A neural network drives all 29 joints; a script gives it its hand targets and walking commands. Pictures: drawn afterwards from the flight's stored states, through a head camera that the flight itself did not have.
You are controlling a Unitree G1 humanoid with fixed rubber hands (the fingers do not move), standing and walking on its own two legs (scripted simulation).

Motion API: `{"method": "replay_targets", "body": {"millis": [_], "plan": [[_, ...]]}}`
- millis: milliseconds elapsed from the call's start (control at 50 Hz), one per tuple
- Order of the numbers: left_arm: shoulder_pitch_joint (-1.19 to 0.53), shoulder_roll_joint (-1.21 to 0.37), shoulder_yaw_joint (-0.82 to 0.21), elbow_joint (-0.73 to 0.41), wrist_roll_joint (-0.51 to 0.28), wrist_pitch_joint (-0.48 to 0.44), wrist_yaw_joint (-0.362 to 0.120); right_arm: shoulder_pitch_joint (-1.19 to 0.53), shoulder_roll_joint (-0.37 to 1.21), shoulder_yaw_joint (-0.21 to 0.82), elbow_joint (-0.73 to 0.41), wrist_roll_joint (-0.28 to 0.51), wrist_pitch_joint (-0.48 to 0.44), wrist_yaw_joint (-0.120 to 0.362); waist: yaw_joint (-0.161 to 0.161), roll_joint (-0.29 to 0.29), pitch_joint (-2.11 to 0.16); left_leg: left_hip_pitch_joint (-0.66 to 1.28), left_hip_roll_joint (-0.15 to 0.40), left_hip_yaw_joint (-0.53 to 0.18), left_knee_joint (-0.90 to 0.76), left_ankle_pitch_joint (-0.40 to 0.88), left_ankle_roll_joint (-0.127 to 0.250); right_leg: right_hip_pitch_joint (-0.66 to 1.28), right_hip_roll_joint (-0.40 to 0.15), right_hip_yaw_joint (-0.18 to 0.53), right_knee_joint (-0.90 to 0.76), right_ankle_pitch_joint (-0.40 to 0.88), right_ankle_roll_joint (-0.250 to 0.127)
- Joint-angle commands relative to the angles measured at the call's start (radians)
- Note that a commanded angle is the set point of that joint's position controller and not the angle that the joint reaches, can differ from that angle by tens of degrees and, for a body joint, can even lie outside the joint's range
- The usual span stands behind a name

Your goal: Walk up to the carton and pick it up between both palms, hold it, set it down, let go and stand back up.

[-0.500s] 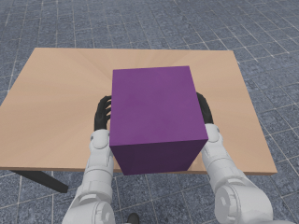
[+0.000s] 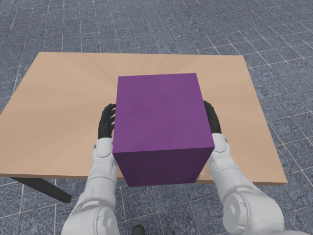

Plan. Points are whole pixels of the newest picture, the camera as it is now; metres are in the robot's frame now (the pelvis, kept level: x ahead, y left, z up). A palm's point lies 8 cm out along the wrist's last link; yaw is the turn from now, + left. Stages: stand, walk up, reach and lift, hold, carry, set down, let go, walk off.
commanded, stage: reach and lift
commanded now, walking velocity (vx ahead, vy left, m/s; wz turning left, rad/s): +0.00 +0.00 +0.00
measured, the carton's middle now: (159, 134) +0.36 +0.07 +0.00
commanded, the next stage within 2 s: none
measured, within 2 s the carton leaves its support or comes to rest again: leaves its support in 0.70 s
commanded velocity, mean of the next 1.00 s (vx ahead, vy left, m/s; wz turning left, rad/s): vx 0.00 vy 0.00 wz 0.00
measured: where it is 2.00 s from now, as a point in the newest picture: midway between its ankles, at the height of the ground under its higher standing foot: outside the picture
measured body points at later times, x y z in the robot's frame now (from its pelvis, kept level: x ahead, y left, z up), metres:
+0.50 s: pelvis +0.00 +0.00 +0.00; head +0.06 +0.02 +0.45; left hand +0.35 +0.22 +0.01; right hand +0.41 -0.07 +0.02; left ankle +0.05 +0.15 -0.75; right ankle -0.05 -0.10 -0.75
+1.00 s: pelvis -0.01 +0.00 +0.00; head +0.04 +0.03 +0.44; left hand +0.37 +0.19 +0.04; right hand +0.41 -0.10 +0.06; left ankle +0.05 +0.15 -0.75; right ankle -0.05 -0.10 -0.75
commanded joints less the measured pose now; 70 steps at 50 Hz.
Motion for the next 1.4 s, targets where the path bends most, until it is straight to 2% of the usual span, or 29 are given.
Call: {"method": "replay_targets", "body": {"millis": [0,60,180,240,340,360,420,500,580,620,720,760,780,820,840,1000,1040,1080,1100,1140,1180,1200,1220,1240,1260,1300,1320,1360,1380], "plan": [[-0.504,-0.551,-0.329,-0.050,0.047,-0.067,-0.106,-0.584,0.534,0.314,-0.095,-0.075,-0.110,0.141,-0.021,0.014,-0.526,0.453,-0.058,0.095,0.103,0.351,-0.001,0.061,0.001,-0.025,-0.016,0.301,0.052],[-0.502,-0.562,-0.337,-0.043,0.047,-0.068,-0.105,-0.593,0.531,0.326,-0.082,-0.073,-0.122,0.140,-0.025,0.023,-0.520,0.456,-0.056,0.086,0.111,0.367,-0.006,0.061,0.004,-0.032,-0.016,0.321,0.051],[-0.483,-0.559,-0.322,-0.015,0.053,-0.077,-0.110,-0.588,0.524,0.350,-0.063,-0.062,-0.137,0.133,-0.013,-0.013,-0.480,0.425,-0.058,0.080,0.097,0.347,-0.004,0.062,0.006,-0.029,-0.022,0.325,0.059],[-0.496,-0.569,-0.335,-0.024,0.047,-0.075,-0.108,-0.593,0.521,0.353,-0.049,-0.055,-0.144,0.130,-0.030,0.009,-0.488,0.452,-0.058,0.074,0.107,0.363,-0.004,0.045,0.007,-0.035,-0.025,0.320,0.054],[-0.512,-0.573,-0.351,-0.028,0.046,-0.073,-0.102,-0.603,0.526,0.355,-0.080,-0.061,-0.145,0.128,-0.023,-0.003,-0.532,0.475,-0.055,0.078,0.100,0.347,-0.007,0.038,0.012,-0.040,-0.037,0.277,0.051],[-0.512,-0.580,-0.359,-0.035,0.040,-0.074,-0.098,-0.605,0.521,0.359,-0.074,-0.058,-0.149,0.130,-0.019,0.017,-0.556,0.482,-0.053,0.074,0.104,0.362,-0.012,0.030,0.015,-0.039,-0.034,0.276,0.046],[-0.527,-0.588,-0.377,-0.039,0.019,-0.079,-0.095,-0.623,0.524,0.377,-0.091,-0.049,-0.158,0.126,-0.038,0.009,-0.571,0.491,-0.052,0.066,0.111,0.376,-0.011,0.010,0.016,-0.041,-0.035,0.300,0.046],[-0.583,-0.608,-0.407,-0.058,0.010,-0.096,-0.086,-0.656,0.544,0.403,-0.109,-0.045,-0.179,0.122,-0.027,0.027,-0.607,0.483,-0.050,0.070,0.119,0.370,-0.020,0.017,0.015,-0.036,-0.024,0.316,0.045],[-0.630,-0.623,-0.447,-0.099,-0.023,-0.111,-0.075,-0.696,0.539,0.453,-0.157,-0.027,-0.198,0.113,-0.037,0.020,-0.670,0.504,-0.049,0.062,0.130,0.393,-0.021,0.014,0.022,-0.044,-0.010,0.355,0.049],[-0.648,-0.648,-0.471,-0.111,-0.037,-0.116,-0.071,-0.712,0.550,0.483,-0.168,-0.013,-0.208,0.110,-0.059,0.023,-0.700,0.523,-0.051,0.051,0.148,0.417,-0.028,0.010,0.027,-0.048,-0.009,0.379,0.047],[-0.718,-0.628,-0.471,-0.125,-0.035,-0.130,-0.069,-0.723,0.558,0.482,-0.161,-0.008,-0.207,0.113,-0.046,0.017,-0.674,0.502,-0.052,0.064,0.122,0.305,-0.013,-0.022,0.020,-0.041,-0.014,0.273,0.051],[-0.731,-0.639,-0.478,-0.133,-0.046,-0.135,-0.064,-0.731,0.560,0.495,-0.186,-0.002,-0.212,0.113,-0.051,0.010,-0.717,0.503,-0.053,0.058,0.126,0.296,-0.010,-0.019,0.021,-0.042,-0.007,0.279,0.052],[-0.763,-0.630,-0.480,-0.149,-0.042,-0.138,-0.063,-0.742,0.554,0.501,-0.176,0.003,-0.210,0.112,-0.033,0.029,-0.730,0.493,-0.054,0.066,0.124,0.297,-0.011,-0.011,0.018,-0.038,0.003,0.285,0.052],[-0.755,-0.626,-0.476,-0.144,-0.036,-0.137,-0.064,-0.735,0.549,0.502,-0.178,0.010,-0.216,0.112,-0.044,0.028,-0.717,0.501,-0.057,0.065,0.128,0.301,-0.012,-0.012,0.015,-0.038,-0.001,0.298,0.049],[-0.741,-0.626,-0.463,-0.127,-0.019,-0.133,-0.064,-0.744,0.563,0.507,-0.171,0.018,-0.216,0.111,-0.029,0.029,-0.711,0.495,-0.057,0.066,0.122,0.292,-0.005,-0.013,0.018,-0.035,0.002,0.283,0.054],[-0.656,-0.583,-0.373,-0.039,0.035,-0.114,-0.088,-0.730,0.513,0.508,-0.130,0.040,-0.223,0.106,-0.008,0.020,-0.602,0.489,-0.065,0.076,0.101,0.264,0.013,0.012,0.008,-0.020,-0.016,0.287,0.060],[-0.679,-0.593,-0.387,-0.089,0.020,-0.120,-0.082,-0.726,0.531,0.521,-0.143,0.049,-0.226,0.104,-0.005,0.023,-0.621,0.504,-0.065,0.070,0.109,0.305,0.004,0.007,0.019,-0.025,-0.019,0.311,0.055],[-0.679,-0.600,-0.411,-0.115,0.005,-0.107,-0.082,-0.713,0.535,0.546,-0.159,0.067,-0.215,0.094,-0.011,0.027,-0.625,0.520,-0.067,0.065,0.111,0.331,0.000,0.029,0.018,-0.022,-0.020,0.347,0.058],[-0.692,-0.621,-0.437,-0.143,-0.009,-0.104,-0.079,-0.731,0.537,0.563,-0.186,0.073,-0.214,0.090,-0.030,0.023,-0.651,0.526,-0.065,0.057,0.123,0.360,-0.003,0.039,0.027,-0.019,-0.020,0.376,0.059],[-0.705,-0.635,-0.484,-0.207,-0.026,-0.094,-0.071,-0.737,0.553,0.590,-0.230,0.099,-0.203,0.081,-0.036,0.062,-0.707,0.566,-0.059,0.047,0.143,0.424,-0.022,0.052,0.034,-0.022,-0.004,0.440,0.058],[-0.683,-0.646,-0.519,-0.251,-0.042,-0.071,-0.067,-0.738,0.547,0.629,-0.290,0.126,-0.185,0.069,-0.041,0.058,-0.734,0.575,-0.063,0.037,0.159,0.448,-0.026,0.068,0.039,-0.022,0.002,0.492,0.063],[-0.695,-0.653,-0.539,-0.279,-0.058,-0.062,-0.066,-0.734,0.545,0.638,-0.310,0.135,-0.177,0.066,-0.058,0.061,-0.742,0.574,-0.062,0.026,0.168,0.462,-0.030,0.074,0.033,-0.018,0.005,0.509,0.063],[-0.654,-0.664,-0.558,-0.302,-0.063,-0.044,-0.066,-0.729,0.568,0.679,-0.352,0.161,-0.162,0.058,-0.051,0.052,-0.748,0.579,-0.064,0.022,0.174,0.478,-0.027,0.098,0.035,-0.018,0.008,0.548,0.069],[-0.679,-0.652,-0.576,-0.327,-0.079,-0.034,-0.069,-0.751,0.564,0.688,-0.403,0.167,-0.154,0.051,-0.071,0.044,-0.777,0.575,-0.065,0.017,0.173,0.467,-0.027,0.113,0.036,-0.016,0.014,0.567,0.071],[-0.663,-0.658,-0.591,-0.347,-0.085,-0.015,-0.070,-0.726,0.570,0.708,-0.426,0.185,-0.133,0.045,-0.066,0.044,-0.770,0.582,-0.067,0.011,0.177,0.473,-0.025,0.123,0.035,-0.016,0.013,0.564,0.075],[-0.644,-0.664,-0.630,-0.418,-0.097,0.023,-0.073,-0.714,0.573,0.751,-0.497,0.210,-0.096,0.033,-0.083,0.027,-0.786,0.588,-0.071,-0.002,0.188,0.488,-0.023,0.152,0.033,-0.012,0.027,0.630,0.082],[-0.622,-0.658,-0.626,-0.396,-0.089,0.050,-0.083,-0.691,0.570,0.760,-0.503,0.219,-0.066,0.023,-0.094,0.032,-0.748,0.578,-0.074,-0.003,0.183,0.459,-0.019,0.164,0.025,-0.011,0.023,0.638,0.089],[-0.588,-0.639,-0.643,-0.453,-0.092,0.117,-0.102,-0.661,0.569,0.782,-0.556,0.257,-0.003,0.009,-0.109,0.008,-0.690,0.567,-0.083,-0.007,0.160,0.420,-0.010,0.218,0.014,0.000,0.016,0.665,0.101],[-0.573,-0.613,-0.627,-0.424,-0.075,0.162,-0.116,-0.647,0.558,0.775,-0.532,0.264,0.039,0.002,-0.113,0.005,-0.614,0.548,-0.087,-0.007,0.134,0.358,-0.001,0.228,0.002,0.009,0.004,0.634,0.108]]}}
